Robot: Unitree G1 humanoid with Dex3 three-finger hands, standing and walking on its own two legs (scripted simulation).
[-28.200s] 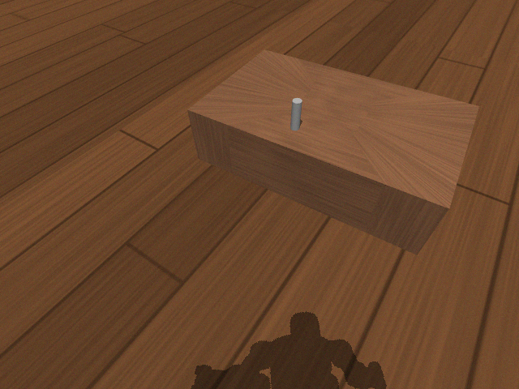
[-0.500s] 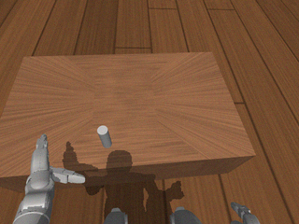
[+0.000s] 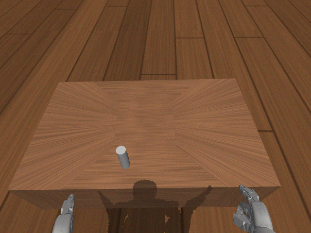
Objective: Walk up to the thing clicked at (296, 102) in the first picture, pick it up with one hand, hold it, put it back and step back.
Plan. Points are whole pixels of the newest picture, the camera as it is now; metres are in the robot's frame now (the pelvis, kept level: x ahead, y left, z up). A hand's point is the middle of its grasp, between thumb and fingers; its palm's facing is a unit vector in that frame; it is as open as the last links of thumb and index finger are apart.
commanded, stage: home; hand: left
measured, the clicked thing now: (123, 157) +0.50 +0.17 -0.32
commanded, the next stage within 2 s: stand in 1.72 s
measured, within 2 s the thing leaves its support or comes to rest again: neither
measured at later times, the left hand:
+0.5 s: hand (89, 229) +0.17 +0.19 -0.06, palm faces +0.09 -0.95 -0.30, open 17.5 cm
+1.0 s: hand (89, 225) +0.18 +0.19 -0.06, palm faces +0.10 -0.95 -0.29, open 17.6 cm
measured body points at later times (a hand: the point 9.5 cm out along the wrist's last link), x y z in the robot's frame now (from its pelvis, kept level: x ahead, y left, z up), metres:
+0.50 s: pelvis +0.00 +0.01 -0.01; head +0.03 +0.00 +0.44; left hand +0.16 +0.24 -0.04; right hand +0.15 -0.24 -0.09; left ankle +0.02 +0.15 -0.69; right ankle +0.00 -0.13 -0.69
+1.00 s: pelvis +0.00 +0.01 -0.01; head +0.04 +0.01 +0.44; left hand +0.17 +0.24 -0.04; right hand +0.17 -0.24 -0.08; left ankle +0.02 +0.15 -0.69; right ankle +0.00 -0.13 -0.69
